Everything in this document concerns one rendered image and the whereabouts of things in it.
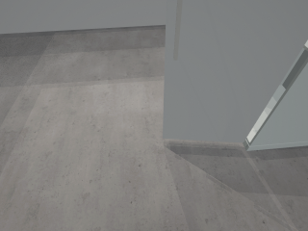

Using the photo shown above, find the fridge door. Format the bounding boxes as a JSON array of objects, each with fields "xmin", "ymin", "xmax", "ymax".
[{"xmin": 163, "ymin": 0, "xmax": 308, "ymax": 143}]

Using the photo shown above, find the handle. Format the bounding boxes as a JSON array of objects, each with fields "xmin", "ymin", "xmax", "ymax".
[{"xmin": 173, "ymin": 0, "xmax": 183, "ymax": 61}]

